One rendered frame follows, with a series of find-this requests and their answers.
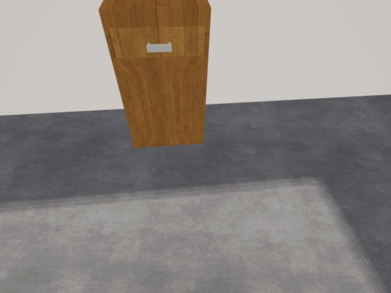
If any drawer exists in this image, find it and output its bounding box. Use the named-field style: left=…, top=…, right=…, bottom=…
left=109, top=26, right=205, bottom=59

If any cabinet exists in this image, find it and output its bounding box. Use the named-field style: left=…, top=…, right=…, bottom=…
left=98, top=0, right=211, bottom=148

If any handle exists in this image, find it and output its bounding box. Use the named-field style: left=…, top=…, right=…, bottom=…
left=147, top=42, right=172, bottom=52

